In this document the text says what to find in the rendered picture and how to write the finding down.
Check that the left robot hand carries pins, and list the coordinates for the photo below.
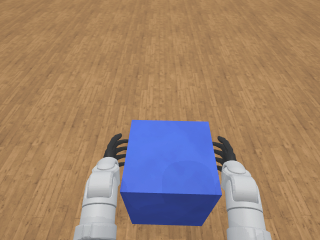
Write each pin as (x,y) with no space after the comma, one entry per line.
(112,149)

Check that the robot right forearm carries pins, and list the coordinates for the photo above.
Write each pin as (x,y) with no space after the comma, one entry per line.
(243,204)

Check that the right robot hand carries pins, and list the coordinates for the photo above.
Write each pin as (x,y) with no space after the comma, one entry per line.
(227,152)

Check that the robot left forearm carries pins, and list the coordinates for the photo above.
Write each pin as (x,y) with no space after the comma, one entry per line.
(97,220)

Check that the carton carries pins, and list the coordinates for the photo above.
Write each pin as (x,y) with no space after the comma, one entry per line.
(170,175)

